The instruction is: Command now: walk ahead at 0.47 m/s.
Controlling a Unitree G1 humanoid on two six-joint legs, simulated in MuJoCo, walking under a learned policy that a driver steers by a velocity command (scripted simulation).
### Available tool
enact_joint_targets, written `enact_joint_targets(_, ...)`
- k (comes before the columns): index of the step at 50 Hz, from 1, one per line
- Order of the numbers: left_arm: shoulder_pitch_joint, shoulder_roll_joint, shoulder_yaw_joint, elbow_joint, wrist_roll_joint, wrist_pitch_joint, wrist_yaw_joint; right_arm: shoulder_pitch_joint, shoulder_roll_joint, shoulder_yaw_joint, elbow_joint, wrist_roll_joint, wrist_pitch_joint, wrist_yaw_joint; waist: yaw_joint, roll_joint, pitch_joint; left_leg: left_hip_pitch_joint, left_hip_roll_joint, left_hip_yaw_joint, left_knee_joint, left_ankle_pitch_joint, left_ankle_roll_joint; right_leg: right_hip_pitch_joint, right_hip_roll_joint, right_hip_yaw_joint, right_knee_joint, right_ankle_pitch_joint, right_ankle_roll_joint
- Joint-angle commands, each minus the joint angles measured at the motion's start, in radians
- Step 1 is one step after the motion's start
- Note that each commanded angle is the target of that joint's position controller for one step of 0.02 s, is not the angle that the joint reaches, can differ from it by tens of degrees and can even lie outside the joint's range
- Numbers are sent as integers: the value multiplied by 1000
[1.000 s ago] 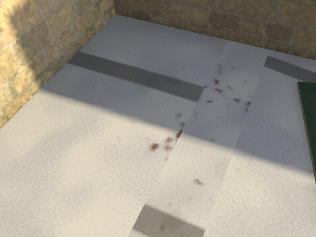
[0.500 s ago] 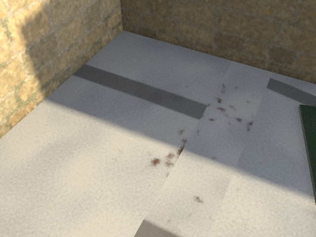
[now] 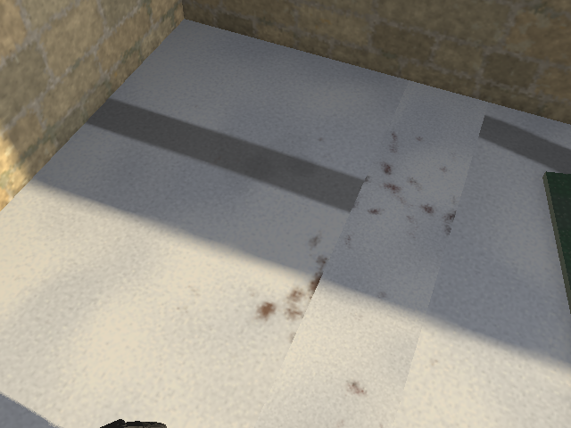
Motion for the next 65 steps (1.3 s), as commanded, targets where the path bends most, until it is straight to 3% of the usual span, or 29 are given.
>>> enact_joint_targets(1, 355, 149, 57, 64, 1, -24, 28, -38, -190, -34, -35, 8, -3, -8, 223, 109, -146, -193, 215, -15, 459, 1101, 66, 484, 43, 11, -99, 18, -68)
enact_joint_targets(2, 511, 226, 80, 93, 27, -29, 40, -23, -150, -24, -61, 10, -2, -3, 259, 13, -259, -387, 166, 13, 753, 731, 58, 717, -172, 251, -120, -173, -111)
enact_joint_targets(3, 522, 289, 94, 92, 38, -23, 35, 108, -30, -8, -69, 35, 4, 10, 168, -201, -368, -730, -30, 10, 1135, -123, 23, 926, -455, 790, -241, -245, -270)
enact_joint_targets(4, 441, 236, 91, 88, -7, -16, 24, 4, -150, -38, -74, 11, 8, 5, 175, -43, -283, -817, 10, -100, 1190, -57, 48, 815, -398, 821, -333, -371, -251)
enact_joint_targets(5, 326, 179, 75, 70, -16, -21, 22, -94, -154, -43, -113, 8, 1, 9, 132, -44, -121, -843, 62, -89, 1145, 54, 55, 650, -364, 640, -367, -340, -216)
enact_joint_targets(6, 279, 123, 62, 68, -11, -33, 18, -134, -142, -43, -120, 7, -4, 11, 106, -5, -55, -801, 93, -83, 1092, 111, 56, 524, -319, 533, -401, -198, -191)
enact_joint_targets(8, 287, 62, 42, 98, -8, -50, 25, -117, -106, -42, -114, -14, 18, 22, 44, -16, -25, -693, 127, -80, 1007, 133, 37, 382, -244, 374, -428, -20, -138)
enact_joint_targets(12, 383, 97, 43, 142, -12, -74, 30, -195, -83, -44, -147, -21, 50, 39, 26, -30, 4, -746, 146, -34, 892, 183, 1, 359, -208, 260, -471, 108, -132)
enact_joint_targets(17, 472, 97, 33, 158, -14, -69, 29, -436, -87, -36, -233, -8, 50, 45, 80, -30, 44, -829, 143, 28, 626, 364, -31, 414, -164, 178, -484, 257, -96)
enact_joint_targets(24, 581, 111, 30, 199, 2, -58, 46, -600, -97, -29, -299, -2, 37, 38, 127, -51, 44, -826, 83, 66, 397, 361, 15, 655, -218, 160, -401, 486, -92)
enact_joint_targets(26, 549, 126, 34, 197, 6, -57, 52, -542, -113, -38, -290, -2, 28, 32, 84, -61, 15, -722, 43, 80, 355, 276, 50, 684, -228, 139, -304, 705, -78)
enact_joint_targets(28, 517, 141, 39, 194, 4, -51, 50, -297, -147, -61, -210, -7, 14, 16, -21, -54, -107, -438, -13, 99, 269, 272, 94, 653, -199, 107, -29, 838, -50)
enact_joint_targets(29, 504, 127, 33, 175, -6, -54, 47, -120, -198, -81, -161, -28, 6, 4, -87, -26, -205, -171, 93, -11, 261, 266, 137, 472, -167, 88, 203, 615, -35)
enact_joint_targets(30, 605, 24, 12, 146, -47, -55, 34, 0, -316, -114, -149, -52, 7, -1, -63, 183, -364, 158, 417, -483, 226, 190, 278, 107, -8, 19, 624, 40, 19)
enact_joint_targets(31, 583, 96, 37, 161, -24, -53, 34, -51, -281, -110, -145, -11, 22, 13, -48, 122, -374, 130, 454, -713, 91, 166, 310, -34, 58, 145, 775, -373, 9)
enact_joint_targets(32, 485, 112, 47, 128, -12, -51, 34, -180, -240, -99, -161, 9, 24, 17, 7, 77, -187, -31, 413, -540, 66, 100, 272, -104, -15, 175, 776, -288, 0)
enact_joint_targets(33, 427, 100, 45, 111, -8, -56, 29, -255, -168, -81, -174, 10, 18, 22, 28, 33, -90, -176, 373, -428, 19, 142, 240, -89, -53, 172, 717, -215, 0)
enact_joint_targets(35, 438, 56, 44, 119, 9, -34, 28, -285, -92, -56, -155, 9, 2, 15, 95, 35, -5, -364, 292, -234, -8, 490, 174, 28, -89, 160, 612, -179, 22)
enact_joint_targets(37, 476, 20, 41, 134, 17, -11, 25, -226, -85, -48, -122, 5, -18, 14, 118, 39, -29, -399, 266, -127, 24, 846, 167, 100, -71, 136, 572, -182, 46)
enact_joint_targets(40, 424, 24, 43, 114, 12, 4, 26, -200, -129, -49, -101, 1, -24, 13, 132, 77, -39, -389, 224, -29, 41, 1027, 154, 74, -58, 103, 444, -104, 67)
enact_joint_targets(46, 258, 20, 22, 81, -5, 4, 41, -133, -122, -32, -64, 3, 1, -1, 70, 116, -65, -310, 200, 15, 87, 1015, 121, 151, -34, 50, 112, 49, 69)
enact_joint_targets(51, 340, 37, 27, 127, 3, -20, 61, -143, -110, -28, -41, 6, 22, -19, 108, 66, -48, -280, 215, -36, 258, 851, 85, 315, -32, 81, -173, 112, 26)
enact_joint_targets(52, 400, 91, 39, 145, 8, -35, 66, -106, -104, -26, -42, 4, 20, -20, 108, -9, -99, -330, 171, -23, 346, 676, 46, 452, -124, 167, -184, 465, 14)
enact_joint_targets(53, 434, 132, 43, 150, 8, -37, 65, 34, -39, -13, -25, 18, 25, -21, 49, -131, -197, -420, 99, 15, 455, 221, 16, 609, -304, 313, -111, 861, -88)
enact_joint_targets(54, 431, 83, 32, 149, -10, -22, 62, 66, -26, -13, 12, 34, 51, -27, 83, -177, -253, -449, 23, 28, 554, -154, 4, 596, -391, 408, -141, 833, -209)
enact_joint_targets(55, 412, 59, 23, 143, -10, -15, 60, -28, -75, -27, -8, 22, 68, -30, 100, -141, -191, -494, 17, -10, 616, -266, -1, 525, -382, 437, -211, 642, -224)
enact_joint_targets(57, 332, 55, 15, 136, 1, -2, 72, -137, -61, -31, -29, 1, 89, -23, 74, -90, -100, -493, 37, -44, 632, -206, -16, 381, -322, 382, -302, 355, -175)
enact_joint_targets(60, 262, 46, 9, 134, -2, 8, 80, -99, -11, -16, 3, 1, 107, -24, 26, -89, -84, -389, 46, -25, 483, -66, -44, 284, -228, 276, -345, 163, -85)
enact_joint_targets(65, 279, 63, 23, 159, -24, 29, 68, -114, -38, -9, 16, -12, 109, -33, 42, -44, -21, -294, 98, -60, 172, 185, -36, 183, -156, 250, -366, -317, 32)
Velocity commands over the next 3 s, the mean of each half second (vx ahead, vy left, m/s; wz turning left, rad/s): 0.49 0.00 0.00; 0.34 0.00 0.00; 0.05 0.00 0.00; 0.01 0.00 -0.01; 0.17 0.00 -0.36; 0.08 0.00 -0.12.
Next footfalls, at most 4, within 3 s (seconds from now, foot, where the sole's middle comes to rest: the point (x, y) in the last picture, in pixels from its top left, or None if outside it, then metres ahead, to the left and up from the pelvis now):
0.04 right None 0.19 -0.08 -0.76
0.58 left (241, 400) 0.51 0.08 -0.76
1.04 right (309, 329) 0.67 -0.09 -0.76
1.30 left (225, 365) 0.59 0.12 -0.76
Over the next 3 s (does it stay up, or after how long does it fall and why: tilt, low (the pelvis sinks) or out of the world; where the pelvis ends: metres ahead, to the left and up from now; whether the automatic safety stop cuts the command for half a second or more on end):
stays up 0.78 -0.09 0.01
